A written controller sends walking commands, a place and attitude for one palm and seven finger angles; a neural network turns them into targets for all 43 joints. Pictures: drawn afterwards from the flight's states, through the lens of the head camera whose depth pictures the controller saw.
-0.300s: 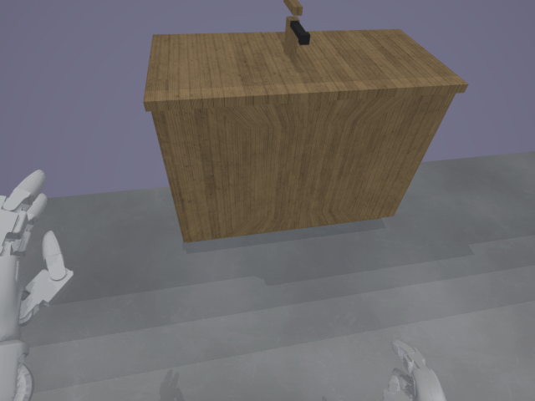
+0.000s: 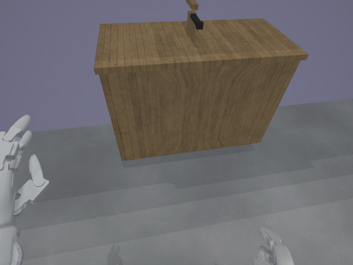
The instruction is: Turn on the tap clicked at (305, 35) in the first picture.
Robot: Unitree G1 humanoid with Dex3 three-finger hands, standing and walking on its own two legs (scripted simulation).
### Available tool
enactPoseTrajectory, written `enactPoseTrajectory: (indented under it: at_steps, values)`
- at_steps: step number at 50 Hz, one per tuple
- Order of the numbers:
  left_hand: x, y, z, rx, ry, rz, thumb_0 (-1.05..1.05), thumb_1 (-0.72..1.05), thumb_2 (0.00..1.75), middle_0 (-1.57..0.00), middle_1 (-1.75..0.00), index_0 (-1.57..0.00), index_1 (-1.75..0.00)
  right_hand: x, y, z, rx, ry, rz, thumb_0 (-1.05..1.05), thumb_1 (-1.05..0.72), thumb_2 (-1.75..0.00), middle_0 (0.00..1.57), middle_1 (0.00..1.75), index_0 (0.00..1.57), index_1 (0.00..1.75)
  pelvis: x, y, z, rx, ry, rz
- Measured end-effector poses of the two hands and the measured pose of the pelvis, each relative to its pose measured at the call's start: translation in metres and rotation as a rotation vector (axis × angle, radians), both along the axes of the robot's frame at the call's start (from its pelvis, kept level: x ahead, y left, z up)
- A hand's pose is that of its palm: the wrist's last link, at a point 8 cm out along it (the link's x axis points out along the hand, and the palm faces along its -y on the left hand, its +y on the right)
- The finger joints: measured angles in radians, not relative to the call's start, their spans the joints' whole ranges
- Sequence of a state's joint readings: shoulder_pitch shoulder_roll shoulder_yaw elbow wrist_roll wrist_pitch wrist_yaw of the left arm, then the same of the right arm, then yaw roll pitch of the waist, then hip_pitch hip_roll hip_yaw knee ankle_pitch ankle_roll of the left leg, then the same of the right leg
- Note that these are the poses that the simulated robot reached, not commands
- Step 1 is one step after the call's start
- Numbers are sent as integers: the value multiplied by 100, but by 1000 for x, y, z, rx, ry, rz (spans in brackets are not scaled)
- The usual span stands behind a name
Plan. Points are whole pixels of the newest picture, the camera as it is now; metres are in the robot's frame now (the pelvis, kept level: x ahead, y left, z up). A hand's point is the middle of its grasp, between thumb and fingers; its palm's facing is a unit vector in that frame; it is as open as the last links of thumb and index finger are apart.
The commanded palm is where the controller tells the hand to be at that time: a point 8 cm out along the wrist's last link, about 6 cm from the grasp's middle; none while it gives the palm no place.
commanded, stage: look at it before walking up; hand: left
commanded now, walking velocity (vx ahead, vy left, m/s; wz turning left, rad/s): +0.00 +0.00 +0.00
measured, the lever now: (199, 25) +1.06 -0.03 +0.11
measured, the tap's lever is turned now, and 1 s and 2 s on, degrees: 0 0 0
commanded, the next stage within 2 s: walk to a spot facing it in 0.10 s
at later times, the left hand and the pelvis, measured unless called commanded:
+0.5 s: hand (61, 179) +0.22 +0.22 +0.15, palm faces +0.37 -0.86 -0.36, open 7.4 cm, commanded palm +0.17 +0.25 +0.18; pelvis -0.02 -0.01 -0.01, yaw -6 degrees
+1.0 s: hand (146, 154) +0.28 +0.09 +0.15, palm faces +0.11 -0.91 -0.40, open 7.4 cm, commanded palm +0.24 +0.15 +0.18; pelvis +0.00 -0.05 -0.02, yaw -20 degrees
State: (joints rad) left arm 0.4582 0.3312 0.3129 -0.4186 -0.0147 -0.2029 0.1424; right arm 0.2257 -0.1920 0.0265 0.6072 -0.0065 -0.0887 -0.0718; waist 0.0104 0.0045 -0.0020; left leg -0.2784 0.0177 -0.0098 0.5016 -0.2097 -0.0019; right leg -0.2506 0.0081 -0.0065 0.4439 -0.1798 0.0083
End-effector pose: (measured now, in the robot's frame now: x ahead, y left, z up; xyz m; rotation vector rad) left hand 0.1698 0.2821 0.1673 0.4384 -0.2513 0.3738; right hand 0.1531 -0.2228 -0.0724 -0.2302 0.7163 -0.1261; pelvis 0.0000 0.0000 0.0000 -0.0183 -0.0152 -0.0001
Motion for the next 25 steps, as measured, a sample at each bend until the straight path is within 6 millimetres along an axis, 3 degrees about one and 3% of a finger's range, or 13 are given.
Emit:
enactPoseTrajectory:
  at_steps: [17, 25]
  values:
    - [-2, -2, 0, 3, -7, -8, 1, 88, 90, -21, -31, -21, -30, -6, -6, 2, 1, -17, -25, 1, -90, -90, 21, 30, 20, 30, -5, -1, -2, 5, -1, -39]
    - [10, -20, -3, 5, -33, -56, 1, 89, 90, -21, -31, -21, -30, -13, -15, -4, 27, -50, -63, 1, -90, -90, 21, 30, 20, 30, -15, -8, -12, 26, 4, -101]
